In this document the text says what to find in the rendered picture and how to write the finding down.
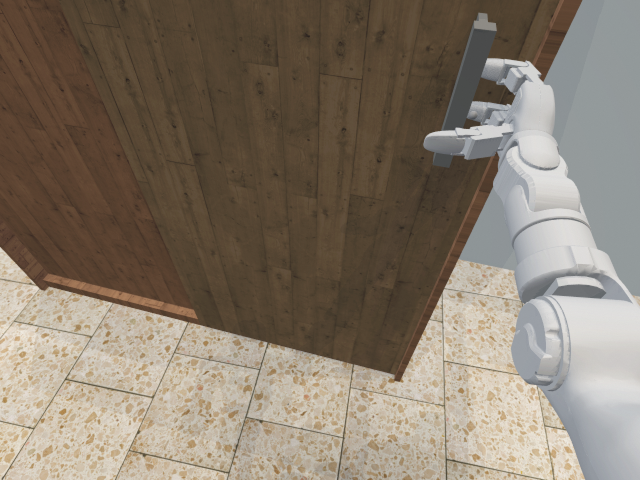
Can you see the handle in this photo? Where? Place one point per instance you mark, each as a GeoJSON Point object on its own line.
{"type": "Point", "coordinates": [475, 56]}

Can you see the right robot hand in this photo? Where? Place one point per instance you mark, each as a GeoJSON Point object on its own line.
{"type": "Point", "coordinates": [533, 108]}

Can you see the wardrobe door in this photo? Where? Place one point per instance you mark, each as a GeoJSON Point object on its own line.
{"type": "Point", "coordinates": [279, 147]}
{"type": "Point", "coordinates": [67, 189]}

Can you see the robot right upper arm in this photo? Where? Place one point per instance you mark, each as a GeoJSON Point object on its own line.
{"type": "Point", "coordinates": [584, 354]}

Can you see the right robot forearm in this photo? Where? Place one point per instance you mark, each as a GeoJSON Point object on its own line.
{"type": "Point", "coordinates": [549, 232]}

